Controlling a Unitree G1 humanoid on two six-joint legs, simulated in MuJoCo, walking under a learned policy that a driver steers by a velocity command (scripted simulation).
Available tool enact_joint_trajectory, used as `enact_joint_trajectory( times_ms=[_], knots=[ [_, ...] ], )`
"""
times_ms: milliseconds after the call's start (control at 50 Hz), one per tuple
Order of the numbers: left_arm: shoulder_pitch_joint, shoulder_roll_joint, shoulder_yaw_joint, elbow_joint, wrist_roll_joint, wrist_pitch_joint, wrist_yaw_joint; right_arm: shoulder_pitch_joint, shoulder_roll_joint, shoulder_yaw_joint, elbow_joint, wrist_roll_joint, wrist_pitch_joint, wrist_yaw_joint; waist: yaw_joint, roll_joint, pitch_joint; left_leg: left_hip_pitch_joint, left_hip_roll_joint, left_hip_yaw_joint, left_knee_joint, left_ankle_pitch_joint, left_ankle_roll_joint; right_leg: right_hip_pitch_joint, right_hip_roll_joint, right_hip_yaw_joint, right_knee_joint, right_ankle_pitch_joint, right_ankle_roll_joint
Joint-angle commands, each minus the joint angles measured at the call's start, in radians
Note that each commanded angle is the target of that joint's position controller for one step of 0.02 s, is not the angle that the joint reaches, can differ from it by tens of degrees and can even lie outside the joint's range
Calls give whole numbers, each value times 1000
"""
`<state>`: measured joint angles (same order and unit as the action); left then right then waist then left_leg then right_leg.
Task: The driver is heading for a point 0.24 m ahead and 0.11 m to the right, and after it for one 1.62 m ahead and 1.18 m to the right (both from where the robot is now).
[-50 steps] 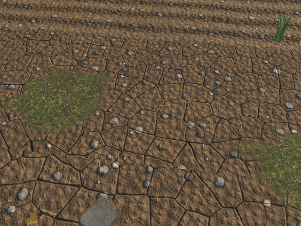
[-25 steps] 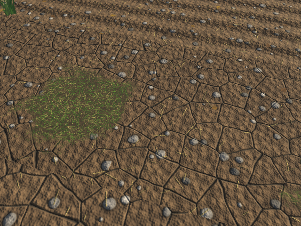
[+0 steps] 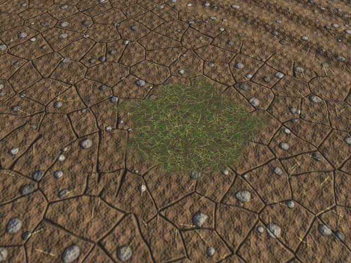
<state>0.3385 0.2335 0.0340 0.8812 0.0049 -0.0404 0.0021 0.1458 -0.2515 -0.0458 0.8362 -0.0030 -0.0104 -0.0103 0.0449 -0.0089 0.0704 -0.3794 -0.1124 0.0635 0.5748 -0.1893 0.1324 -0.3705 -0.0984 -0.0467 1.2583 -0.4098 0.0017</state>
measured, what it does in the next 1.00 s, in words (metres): walks ahead, turning right: right foot, then left foot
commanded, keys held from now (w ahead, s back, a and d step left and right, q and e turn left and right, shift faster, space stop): w+e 0.04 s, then e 0.96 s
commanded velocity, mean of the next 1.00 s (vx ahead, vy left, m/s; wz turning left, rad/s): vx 0.14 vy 0.00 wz -0.37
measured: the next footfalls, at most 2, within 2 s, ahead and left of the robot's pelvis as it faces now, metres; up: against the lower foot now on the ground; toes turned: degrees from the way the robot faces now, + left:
right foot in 0.36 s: +0.23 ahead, -0.09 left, +0.00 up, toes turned -7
left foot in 1.00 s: +0.30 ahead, +0.11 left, +0.00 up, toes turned -32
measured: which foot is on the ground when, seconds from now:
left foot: down 0.00-0.38, up 0.40-0.98, down 1.00-1.00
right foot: up 0.00-0.34, down 0.36-1.00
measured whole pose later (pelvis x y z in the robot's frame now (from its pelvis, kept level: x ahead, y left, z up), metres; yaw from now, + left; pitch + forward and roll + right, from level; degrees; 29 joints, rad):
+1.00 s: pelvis +0.21 +0.02 +0.02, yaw -30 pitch +4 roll +1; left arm 0.27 0.29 0.05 0.65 0.02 -0.08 -0.07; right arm 0.19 -0.28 -0.01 0.71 -0.02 -0.04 0.00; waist 0.03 -0.01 -0.03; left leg -0.28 -0.03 -0.03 0.47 -0.20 -0.03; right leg -0.32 0.18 0.36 0.50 -0.20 -0.05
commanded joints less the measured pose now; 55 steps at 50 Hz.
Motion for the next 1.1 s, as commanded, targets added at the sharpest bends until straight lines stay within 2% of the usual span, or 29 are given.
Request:
enact_joint_trajectory(
  times_ms=[20,80,120,160,200,260,280,320,340,360,380,400,420,440,460,480,500,540,580,660,740,880,960,980,1000,1020,1040,1060,1100],
  knots=[
    [99,75,20,-37,24,24,-1,78,-75,-24,-13,9,-23,-6,6,6,-100,183,309,-330,-333,331,148,-122,-49,60,-88,42,-3],
    [51,60,25,-45,6,42,-9,120,-110,-34,20,8,-47,-2,17,0,-54,130,276,-220,-379,472,119,-108,-33,52,-206,157,2],
    [-35,54,25,-71,9,42,-16,135,-109,-29,35,4,-49,-2,1,-1,-27,139,253,-135,-366,662,70,-121,-3,48,-317,248,-2],
    [-42,21,11,-69,15,46,-21,148,-100,-26,48,-1,-46,-2,-10,58,-66,152,230,-42,-323,784,20,-62,46,30,-340,360,-19],
    [-36,42,17,-59,8,45,-17,130,-90,-20,34,-10,-45,-6,-14,70,-94,158,226,7,-279,773,-9,-19,84,-5,-318,477,-34],
    [-97,70,23,-84,25,49,-9,113,-86,-14,16,-12,-35,-24,-35,90,-69,181,250,20,-193,827,-11,0,112,-33,-343,380,-55],
    [-140,64,15,-113,24,54,-8,144,-97,-16,32,-2,-23,-36,-56,108,-24,246,288,-17,-186,878,4,-58,103,-7,-447,196,-63],
    [-71,69,14,-101,18,54,-1,141,-123,-26,33,1,-1,-58,-42,102,-50,368,326,-39,-75,1031,32,-55,127,-20,-526,79,-93],
    [-26,75,19,-91,7,46,3,135,-131,-29,29,6,6,-64,-29,95,-73,420,319,-43,1,979,28,-41,135,-13,-640,74,-107],
    [158,104,28,-54,2,-20,-16,122,-245,-57,40,-138,-26,10,60,-122,-112,322,421,-104,132,798,-12,168,5,232,-882,333,-113],
    [135,162,56,-68,26,-61,5,123,-208,-59,11,-103,-47,46,31,-183,-269,215,262,-36,406,321,-62,369,-41,296,-801,828,-211],
    [106,259,70,-111,46,-83,0,200,-67,-27,-57,-63,-77,43,-19,-345,-395,-155,36,-102,681,-587,-194,565,-300,735,-859,995,-535],
    [129,236,96,-76,116,-104,-4,57,-115,-31,-81,-26,-82,44,63,-39,-164,-319,84,-256,740,-496,-179,409,-268,727,-910,787,-459],
    [28,229,113,-93,93,-106,-5,2,-134,-34,-109,-15,-72,21,31,34,-108,-355,97,-243,786,-442,-182,347,-226,599,-934,721,-417],
    [-76,182,104,-111,60,-91,-12,43,-179,-44,-108,-43,-58,-4,-29,62,-130,-283,142,-236,723,-400,-186,277,-177,524,-969,670,-372],
    [-103,130,83,-116,32,-85,-17,77,-151,-38,-114,-80,-54,-23,-68,8,-100,-209,175,-243,652,-357,-187,182,-122,465,-986,653,-346],
    [-100,114,74,-125,19,-78,-23,77,-124,-28,-122,-96,-55,-32,-88,2,-75,-163,190,-215,605,-287,-196,107,-78,430,-1004,596,-320],
    [-45,140,83,-135,35,-87,-35,101,-77,-14,-125,-62,-42,-27,-74,-17,-115,-156,162,-165,600,-147,-235,127,-23,392,-992,633,-294],
    [-9,187,97,-153,34,-105,-46,78,-95,-14,-138,-35,-31,-21,-68,-40,-136,-170,154,-138,566,-96,-269,146,1,368,-965,676,-238],
    [31,200,96,-195,14,-120,-46,41,-127,-26,-150,-38,-14,-29,-51,-90,-155,-207,173,-140,478,-111,-307,205,-14,447,-927,579,-238],
    [36,197,87,-248,0,-120,-49,-15,-108,-9,-168,-38,-9,-39,-18,-103,-145,-230,176,-151,354,-168,-305,243,-49,560,-914,419,-286],
    [-7,214,80,-296,9,-92,-58,-9,-104,14,-183,-34,-29,-21,18,-100,-158,-124,115,-127,143,-218,-260,233,-55,699,-878,462,-308],
    [-107,214,62,-308,9,-51,-73,84,-112,10,-176,-16,-41,9,-58,-67,-160,121,81,-89,-138,-16,-189,115,-9,713,-849,475,-290],
    [-102,197,50,-299,10,-41,-81,98,-125,3,-181,-12,-47,16,-73,-60,-162,225,104,-106,-186,98,-147,47,12,717,-843,426,-265],
    [-67,160,33,-283,14,-37,-85,139,-161,-13,-187,-11,-58,16,-86,-24,-184,350,192,-172,-203,262,-59,-29,54,683,-790,281,-204],
    [-8,69,8,-309,12,-34,-80,175,-267,-41,-203,-16,-79,5,-50,175,-249,526,444,-424,-220,683,197,-195,214,469,-566,-52,-61],
    [-11,144,36,-326,46,-44,-56,146,-317,-62,-236,-53,-88,6,-53,153,-196,523,594,-557,-282,706,367,-372,277,290,-372,-287,43],
    [-42,195,49,-304,67,-40,-36,124,-265,-60,-247,-54,-92,-1,-72,59,-167,451,562,-493,-322,564,305,-357,200,243,-211,-246,76],
    [-13,213,59,-245,66,-29,-4,-77,-118,-15,-309,-5,-101,14,2,95,-118,285,422,-279,-340,455,149,-289,154,177,-48,-99,122]
  ],
)
Velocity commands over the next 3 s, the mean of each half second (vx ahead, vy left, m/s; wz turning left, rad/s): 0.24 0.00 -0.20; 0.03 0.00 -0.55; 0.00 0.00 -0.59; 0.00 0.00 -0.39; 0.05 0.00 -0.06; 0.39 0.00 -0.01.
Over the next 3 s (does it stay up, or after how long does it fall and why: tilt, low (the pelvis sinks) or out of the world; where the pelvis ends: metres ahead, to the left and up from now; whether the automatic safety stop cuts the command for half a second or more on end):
stays up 0.32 -0.18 -0.04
